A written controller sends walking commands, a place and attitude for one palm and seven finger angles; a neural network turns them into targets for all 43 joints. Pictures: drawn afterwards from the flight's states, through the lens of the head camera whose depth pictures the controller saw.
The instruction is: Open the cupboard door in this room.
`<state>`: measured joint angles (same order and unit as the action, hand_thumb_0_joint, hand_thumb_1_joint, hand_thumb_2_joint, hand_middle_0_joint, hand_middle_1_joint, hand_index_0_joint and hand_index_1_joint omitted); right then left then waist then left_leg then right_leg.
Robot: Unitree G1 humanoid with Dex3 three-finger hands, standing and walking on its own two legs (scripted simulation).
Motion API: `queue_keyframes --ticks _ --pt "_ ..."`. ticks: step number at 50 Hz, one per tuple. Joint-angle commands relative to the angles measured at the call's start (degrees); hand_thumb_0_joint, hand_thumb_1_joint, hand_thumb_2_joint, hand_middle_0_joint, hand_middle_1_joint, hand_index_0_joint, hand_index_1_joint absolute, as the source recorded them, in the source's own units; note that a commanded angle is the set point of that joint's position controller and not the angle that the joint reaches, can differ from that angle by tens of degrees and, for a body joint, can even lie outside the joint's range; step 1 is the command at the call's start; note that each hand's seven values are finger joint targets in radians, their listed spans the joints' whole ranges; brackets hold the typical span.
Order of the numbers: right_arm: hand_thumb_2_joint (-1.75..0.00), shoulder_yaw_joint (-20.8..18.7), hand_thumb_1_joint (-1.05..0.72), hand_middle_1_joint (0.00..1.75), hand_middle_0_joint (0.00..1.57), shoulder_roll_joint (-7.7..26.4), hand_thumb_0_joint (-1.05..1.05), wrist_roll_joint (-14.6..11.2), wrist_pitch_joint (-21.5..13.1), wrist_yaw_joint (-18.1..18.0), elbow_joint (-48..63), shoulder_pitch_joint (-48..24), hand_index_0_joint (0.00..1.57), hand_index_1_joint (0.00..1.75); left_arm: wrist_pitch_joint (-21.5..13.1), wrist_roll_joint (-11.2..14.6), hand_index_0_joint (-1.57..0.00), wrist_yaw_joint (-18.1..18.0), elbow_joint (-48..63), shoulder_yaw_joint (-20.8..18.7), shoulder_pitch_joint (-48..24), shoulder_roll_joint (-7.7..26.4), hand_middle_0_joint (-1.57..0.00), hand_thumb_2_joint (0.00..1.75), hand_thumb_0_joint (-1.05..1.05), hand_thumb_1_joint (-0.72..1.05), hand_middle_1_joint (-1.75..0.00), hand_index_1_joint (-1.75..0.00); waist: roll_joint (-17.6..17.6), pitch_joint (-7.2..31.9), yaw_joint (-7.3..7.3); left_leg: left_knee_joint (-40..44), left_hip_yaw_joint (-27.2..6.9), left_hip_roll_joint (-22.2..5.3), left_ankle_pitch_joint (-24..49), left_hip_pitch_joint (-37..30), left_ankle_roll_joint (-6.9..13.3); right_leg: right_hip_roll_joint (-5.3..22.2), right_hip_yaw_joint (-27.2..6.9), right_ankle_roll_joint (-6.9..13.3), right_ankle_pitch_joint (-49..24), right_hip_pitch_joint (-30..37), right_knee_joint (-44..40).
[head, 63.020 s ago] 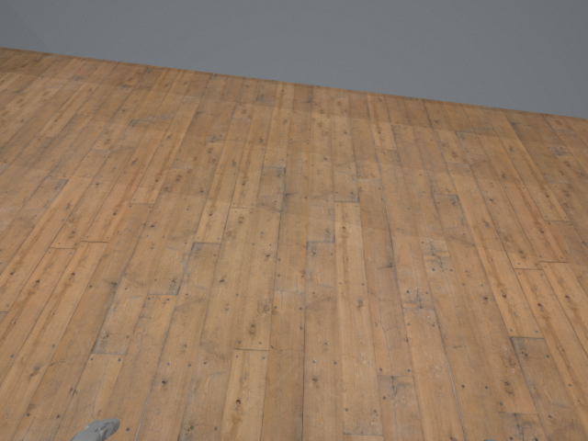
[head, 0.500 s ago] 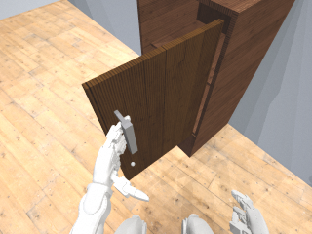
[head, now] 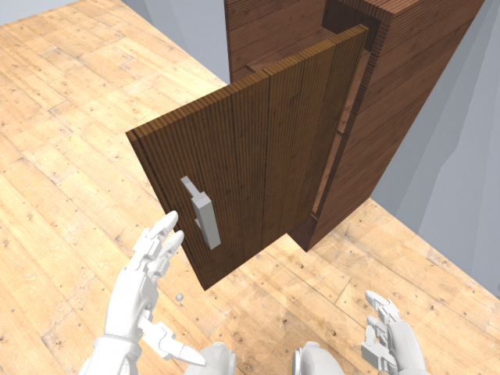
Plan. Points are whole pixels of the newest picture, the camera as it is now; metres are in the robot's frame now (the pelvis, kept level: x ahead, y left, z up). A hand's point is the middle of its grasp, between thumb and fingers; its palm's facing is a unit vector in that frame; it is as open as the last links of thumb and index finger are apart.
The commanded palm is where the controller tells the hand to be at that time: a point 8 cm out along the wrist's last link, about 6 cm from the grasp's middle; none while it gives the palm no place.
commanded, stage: slide the hand sideways off the handle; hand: left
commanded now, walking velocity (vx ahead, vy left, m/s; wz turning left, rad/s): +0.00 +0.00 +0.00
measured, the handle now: (201, 214) +0.35 +0.11 +0.05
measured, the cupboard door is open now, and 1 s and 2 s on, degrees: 87 87 87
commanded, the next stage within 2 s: draw the hand back to the body in 0.34 s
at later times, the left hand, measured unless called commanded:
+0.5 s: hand (153, 310) +0.20 +0.15 +0.05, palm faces -0.08 -1.00 -0.04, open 16.3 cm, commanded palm +0.18 +0.21 +0.07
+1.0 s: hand (85, 296) +0.20 +0.19 +0.13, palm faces +0.03 -0.98 -0.18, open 16.0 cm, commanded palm +0.16 +0.25 +0.15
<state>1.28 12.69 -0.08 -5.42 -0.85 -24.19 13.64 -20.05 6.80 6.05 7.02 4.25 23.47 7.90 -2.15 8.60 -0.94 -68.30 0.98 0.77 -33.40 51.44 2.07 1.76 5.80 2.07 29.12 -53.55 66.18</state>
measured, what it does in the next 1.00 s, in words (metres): stands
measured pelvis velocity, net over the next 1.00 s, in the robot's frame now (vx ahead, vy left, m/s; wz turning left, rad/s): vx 0.01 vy -0.01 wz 0.00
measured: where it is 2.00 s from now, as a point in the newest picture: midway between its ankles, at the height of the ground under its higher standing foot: outside the picture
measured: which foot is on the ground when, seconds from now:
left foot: down 0.00-1.00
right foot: down 0.00-1.00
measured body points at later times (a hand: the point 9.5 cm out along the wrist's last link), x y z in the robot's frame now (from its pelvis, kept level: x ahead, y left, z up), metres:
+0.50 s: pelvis +0.00 -0.01 -0.01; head +0.07 -0.02 +0.44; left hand +0.20 +0.20 +0.05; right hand +0.19 -0.25 -0.08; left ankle +0.00 +0.09 -0.64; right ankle +0.03 -0.10 -0.64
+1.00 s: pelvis +0.01 -0.01 +0.04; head +0.03 -0.01 +0.49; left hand +0.19 +0.25 +0.15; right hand +0.20 -0.23 -0.02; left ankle +0.00 +0.09 -0.64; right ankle +0.03 -0.10 -0.64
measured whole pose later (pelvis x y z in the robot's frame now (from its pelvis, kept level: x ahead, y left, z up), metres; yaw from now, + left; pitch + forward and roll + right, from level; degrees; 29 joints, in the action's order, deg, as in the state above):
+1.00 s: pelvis +0.01 -0.01 +0.04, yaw +0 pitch +8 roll -2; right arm 1.9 13.9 -2.2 -9.0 -5.4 -27.0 15.1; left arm -10.6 13.6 12.1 16.3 -10.9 31.1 17.4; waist -3.2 6.9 -2.0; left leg -55.3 -0.3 -0.3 -29.3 33.8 1.4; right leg -0.2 6.8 2.3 24.6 -35.0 51.8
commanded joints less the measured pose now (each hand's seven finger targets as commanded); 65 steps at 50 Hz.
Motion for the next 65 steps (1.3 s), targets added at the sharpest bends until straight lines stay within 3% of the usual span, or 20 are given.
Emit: queue_keyframes --ticks 1,15,18,21,24,27,29,30,34,37,42,44,47,48,49,50,52,56,60,65 --pt "-0.9 -3.17 -0.9 0.3 0.2 6.78 0.0 -0.21 -3.51 -0.98 8.79 -1.54 0.2 0.3 -5.14 1.61 -0.15 1.14 13.93 -3.62 -0.56 4.36 -0.15 0.3 0.0 -0.5 -0.3 -0.3 2.56 12.66 1.46 8.95 -3.76 0.53 15.93 -3.72 -1.89 -1.96 -3.58 0.14 -13.82 12.27 -7.88" --pt "-0.9 -3.67 -0.9 0.3 0.2 6.96 0.0 -1.01 -4.33 -2.6 8.27 -2.43 0.2 0.3 -4.39 7.3 -0.15 7.68 13.2 -12.2 5.03 9.42 -0.15 0.3 0.0 -0.5 -0.3 -0.3 2.76 14.0 0.61 6.62 -2.8 0.73 15.87 -0.05 -1.41 -1.54 -6.71 -0.32 -13.67 16.72 -9.72" --pt "-0.9 -3.62 -0.9 0.3 0.2 7.14 0.0 -1.07 -4.92 -2.68 7.85 -2.42 0.2 0.3 -4.87 7.98 -0.15 8.89 13.29 -10.84 3.87 8.39 -0.15 0.3 0.0 -0.5 -0.3 -0.3 1.12 12.29 1.55 6.51 -2.99 0.68 15.05 -0.69 -1.45 -1.71 -6.08 -0.35 -12.15 14.07 -9.68" --pt "-0.9 -3.55 -0.9 0.3 0.2 7.57 0.0 -0.9 -5.3 -2.9 7.28 -2.32 0.2 0.3 -4.97 8.03 -0.15 8.96 11.4 -12.26 1.06 10.13 -0.15 0.3 0.0 -0.5 -0.3 -0.3 3.57 10.66 2.19 5.43 -3.09 0.43 12.3 1.63 -1.28 -1.44 -7.23 -0.54 -7.2 12.94 -10.83" --pt "-0.9 -3.58 -0.9 0.3 0.2 7.6 0.0 -1.07 -5.5 -3.06 8.4 -2.29 0.2 0.3 -4.95 8.6 -0.15 8.72 17.05 -14.81 2.54 13.02 -0.15 0.3 0.0 -0.5 -0.3 -0.3 -1.33 15.03 -0.01 7.17 -2.86 0.68 14.9 -1.79 -1.26 -1.76 -7.07 0.12 -9.52 16.11 -10.55" --pt "-0.9 -3.6 -0.9 0.3 0.2 6.88 0.0 -1.75 -5.05 -3.21 8.77 -1.77 0.2 0.3 -3.08 9.11 -0.15 8.3 20.27 -15.77 6.52 13.13 -0.15 0.3 0.0 -0.5 -0.3 -0.3 -2.15 17.0 -0.61 10.29 -2.82 0.78 19.47 -7.17 -1.31 -2.02 -5.54 -0.09 -16.12 20.04 -11.59" --pt "-0.9 -3.55 -0.9 0.3 0.2 6.65 0.0 -2.01 -4.39 -3.34 8.55 -1.79 0.2 0.3 -1.07 9.41 -0.15 7.87 18.62 -16.65 8.01 13.15 -0.15 0.3 0.0 -0.5 -0.3 -0.3 1.12 14.34 -0.01 11.81 -3.21 0.62 19.15 -7.13 -1.33 -2.37 -4.91 -0.37 -15.84 21.19 -13.39" --pt "-0.9 -3.28 -0.9 0.3 0.2 6.61 0.0 -2.12 -4.29 -3.33 8.71 -2.26 0.2 0.3 -0.39 9.51 -0.15 8.04 17.74 -14.9 8.26 11.16 -0.15 0.3 0.0 -0.5 -0.3 -0.3 1.32 11.29 0.68 12.53 -3.18 0.63 17.74 -7.01 -1.3 -2.3 -4.72 -0.61 -14.41 20.34 -14.52" --pt "-0.9 -2.93 -0.9 0.3 0.2 7.03 0.0 -2.17 -4.36 -3.64 8.86 -2.65 0.2 0.3 0.89 10.15 -0.15 8.61 17.25 -15.18 8.53 11.44 -0.15 0.3 0.0 -0.5 -0.3 -0.3 2.14 6.91 1.24 14.76 -3.45 0.44 15.14 -7.95 -1.19 -2.29 -4.75 -0.55 -10.15 20.7 -17.68" --pt "-0.9 -2.56 -0.9 0.3 0.2 7.37 0.0 -2.21 -4.97 -3.91 8.9 -2.58 0.2 0.3 0.84 10.53 -0.15 9.35 18.25 -16.4 6.66 12.87 -0.15 0.3 0.0 -0.5 -0.3 -0.3 1.7 5.43 1.28 16.35 -3.48 0.26 13.32 -9.62 -1.25 -2.12 -4.9 -0.64 -7.06 21.0 -19.57" --pt "-0.9 -2.03 -0.9 0.3 0.2 7.05 0.0 -2.42 -6.71 -4.1 8.22 -2.56 0.2 0.3 1.32 11.93 -0.15 10.24 20.79 -19.48 7.47 14.79 -0.15 0.3 0.0 -0.5 -0.3 -0.3 -1.64 6.87 -0.06 19.05 -3.59 0.15 17.51 -14.59 -1.47 -2.3 -4.1 -0.36 -12.74 25.05 -20.61" --pt "-0.9 -1.96 -0.9 0.3 0.2 7.27 0.0 -2.55 -7.08 -4.19 7.51 -2.79 0.2 0.3 2.29 12.44 -0.15 10.47 20.11 -20.86 6.9 15.71 -0.15 0.33 0.0 -0.43 -0.3 -0.3 0.36 5.49 0.13 19.77 -3.77 -0.09 17.75 -14.93 -1.36 -2.4 -4.17 -0.42 -12.79 26.2 -21.93" --pt "-0.9 -1.57 -0.9 0.3 0.2 7.59 0.0 -2.83 -8.0 -4.34 7.04 -3.56 0.2 0.3 3.84 13.04 -0.16 11.53 20.37 -21.13 5.19 15.88 -0.16 0.37 0.0 -0.32 -0.3 -0.3 -1.41 3.55 0.05 21.71 -3.94 -0.26 17.03 -16.78 -1.4 -2.27 -4.01 -0.54 -11.85 26.87 -23.64" --pt "-0.9 -2.02 -0.9 0.3 0.2 7.18 0.0 -1.69 -6.67 -5.76 6.37 -3.42 0.2 0.3 7.15 2.8 -0.16 0.87 23.92 -23.96 5.27 24.86 -0.16 0.39 0.0 -0.29 -0.3 -0.3 -2.15 5.36 -3.25 25.4 -2.82 -1.1 16.6 -18.97 -0.89 -0.59 -6.84 0.22 -10.26 29.32 -26.77" --pt "-0.9 -1.55 -0.9 0.3 0.2 5.92 0.0 -1.3 -6.4 -6.2 6.07 -3.49 0.2 0.3 9.8 1.54 -0.16 -4.05 23.73 -20.92 8.11 19.41 -0.16 0.4 0.0 -0.26 -0.3 -0.3 -1.25 1.66 -1.69 26.65 -2.77 -0.65 15.39 -19.45 -1.03 -0.35 -6.54 -0.08 -8.49 28.79 -29.24" --pt "-0.9 -1.19 -0.9 0.3 0.2 5.82 0.0 -1.14 -5.92 -6.14 5.63 -3.39 0.2 0.3 11.55 -0.35 -0.16 -7.03 25.12 -17.83 9.45 16.38 -0.16 0.42 0.0 -0.22 -0.3 -0.3 -3.55 0.55 -1.43 27.9 -2.61 -0.92 15.6 -21.14 -0.93 -0.11 -5.63 -0.22 -9.11 29.61 -29.63" --pt "-0.9 -1.0 -0.9 0.3 0.2 5.81 0.0 -1.1 -5.05 -6.19 4.64 -3.64 0.2 0.3 13.7 -2.4 -0.16 -10.87 25.62 -17.28 10.22 16.36 -0.16 0.45 0.0 -0.15 -0.3 -0.3 -1.38 -0.48 -1.19 29.89 -3.01 -1.38 18.22 -23.8 -0.67 -0.32 -4.2 -0.32 -12.32 31.73 -30.53" --pt "-0.9 -0.75 -0.9 0.3 0.2 6.16 0.0 -0.66 -5.1 -6.51 2.73 -4.84 0.2 0.3 14.79 -4.5 -0.17 -14.05 26.65 -18.84 8.56 18.35 -0.17 0.51 0.0 -0.01 -0.3 -0.3 -0.11 -0.53 -1.31 33.96 -2.81 -1.51 23.61 -29.53 -0.48 -0.25 -3.56 -0.61 -18.0 37.1 -33.19" --pt "-0.9 -0.42 -0.9 0.3 0.2 6.38 0.0 -0.47 -5.7 -6.43 1.2 -6.01 0.2 0.3 14.75 -5.26 -0.17 -14.97 26.68 -19.28 5.19 18.47 -0.17 0.57 0.0 0.13 -0.3 -0.3 -0.8 -3.13 -1.38 38.59 -3.35 -1.84 25.71 -34.09 -0.82 -0.44 -3.05 -0.55 -18.8 39.99 -36.36" --pt "-0.9 -0.51 -0.9 0.3 0.2 6.38 0.0 -0.12 -6.12 -5.69 -0.69 -7.04 0.2 0.3 14.5 -5.25 -0.18 -14.75 26.99 -21.52 5.13 19.02 -0.18 0.64 0.0 0.31 -0.3 -0.3 -1.08 -2.94 -2.14 42.18 -3.11 -2.27 34.48 -39.41 -1.44 -0.46 -2.95 -0.58 -24.85 45.57 -39.24"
